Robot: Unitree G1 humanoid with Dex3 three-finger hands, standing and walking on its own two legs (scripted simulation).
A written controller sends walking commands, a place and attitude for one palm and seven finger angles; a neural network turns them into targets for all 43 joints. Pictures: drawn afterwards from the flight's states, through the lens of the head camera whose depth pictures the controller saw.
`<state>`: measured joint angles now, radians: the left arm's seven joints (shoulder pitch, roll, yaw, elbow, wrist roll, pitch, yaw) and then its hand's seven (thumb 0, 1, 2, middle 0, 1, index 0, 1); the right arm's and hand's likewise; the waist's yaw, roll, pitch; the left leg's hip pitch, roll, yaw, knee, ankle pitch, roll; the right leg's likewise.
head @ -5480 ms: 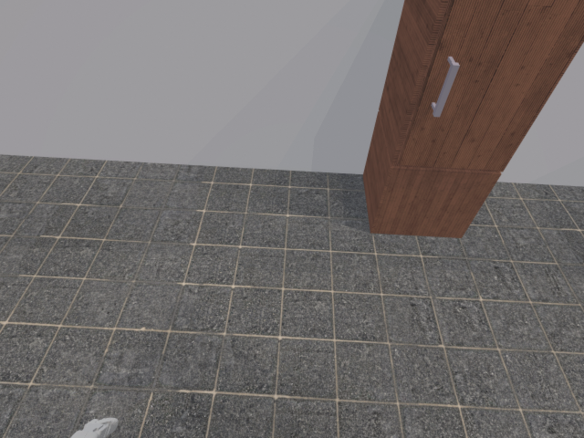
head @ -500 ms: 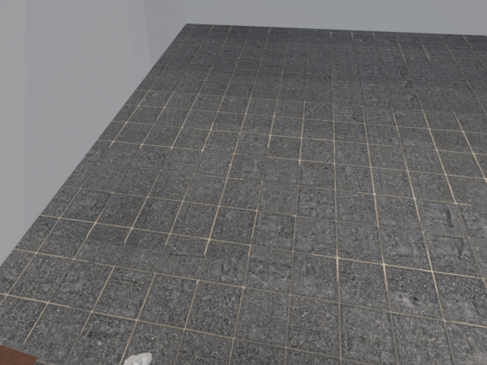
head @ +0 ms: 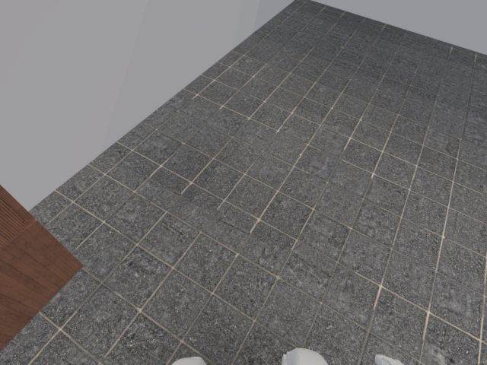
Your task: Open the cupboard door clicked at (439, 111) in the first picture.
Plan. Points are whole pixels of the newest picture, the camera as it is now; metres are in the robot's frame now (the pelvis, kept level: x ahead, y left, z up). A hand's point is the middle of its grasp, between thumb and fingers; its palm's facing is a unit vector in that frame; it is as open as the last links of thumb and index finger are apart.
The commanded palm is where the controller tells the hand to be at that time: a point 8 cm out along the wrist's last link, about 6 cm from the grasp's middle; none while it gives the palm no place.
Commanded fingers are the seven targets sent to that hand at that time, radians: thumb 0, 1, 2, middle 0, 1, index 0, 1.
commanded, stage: turn to face it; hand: left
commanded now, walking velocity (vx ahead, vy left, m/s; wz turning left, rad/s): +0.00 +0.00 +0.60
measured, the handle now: out of the picture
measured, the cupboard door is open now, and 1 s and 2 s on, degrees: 0 0 0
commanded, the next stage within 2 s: take the last steps up to it in 1.52 s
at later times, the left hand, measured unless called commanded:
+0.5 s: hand out of the picture +0.01 +0.14 -0.14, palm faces +0.31 -0.91 -0.27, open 7.4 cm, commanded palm none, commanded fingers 0.00 0.90 0.90 -0.20 -0.30 -0.20 -0.30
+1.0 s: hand out of the picture -0.10 +0.21 -0.15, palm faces +0.59 -0.76 -0.26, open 7.4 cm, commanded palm none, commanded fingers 0.00 0.90 0.90 -0.20 -0.30 -0.20 -0.30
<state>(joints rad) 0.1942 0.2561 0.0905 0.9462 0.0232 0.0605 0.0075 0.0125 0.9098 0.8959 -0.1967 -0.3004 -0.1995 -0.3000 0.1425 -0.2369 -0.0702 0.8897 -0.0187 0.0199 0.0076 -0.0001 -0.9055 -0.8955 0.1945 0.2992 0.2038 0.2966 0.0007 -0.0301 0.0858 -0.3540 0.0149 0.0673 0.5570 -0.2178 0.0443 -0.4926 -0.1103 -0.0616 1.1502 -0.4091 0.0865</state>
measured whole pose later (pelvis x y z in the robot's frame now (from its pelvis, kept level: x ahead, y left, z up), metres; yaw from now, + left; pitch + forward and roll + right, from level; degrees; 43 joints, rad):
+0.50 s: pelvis -0.01 -0.06 +0.01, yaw +19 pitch -1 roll +2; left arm 0.22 0.16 0.03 0.88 0.02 0.01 0.03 0.01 0.90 0.90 -0.20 -0.30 -0.20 -0.30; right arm 0.21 -0.26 -0.10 0.94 -0.02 0.09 0.04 0.00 -0.91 -0.90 0.19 0.30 0.20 0.30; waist -0.04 0.03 0.07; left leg -0.53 0.03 0.00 1.12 -0.37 -0.08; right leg -0.18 -0.11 -0.19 0.51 -0.31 -0.01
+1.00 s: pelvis -0.05 -0.03 +0.01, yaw +35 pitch +0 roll -1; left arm 0.17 0.28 0.08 0.90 0.02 0.06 0.01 0.01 0.91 0.90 -0.20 -0.30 -0.20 -0.30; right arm 0.17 -0.22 -0.05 0.89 -0.02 0.03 0.02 0.00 -0.90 -0.90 0.20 0.30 0.21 0.30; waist -0.01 -0.02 0.06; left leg -0.27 -0.03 -0.02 0.47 -0.19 0.05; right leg -0.47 -0.10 -0.01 1.05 -0.37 0.11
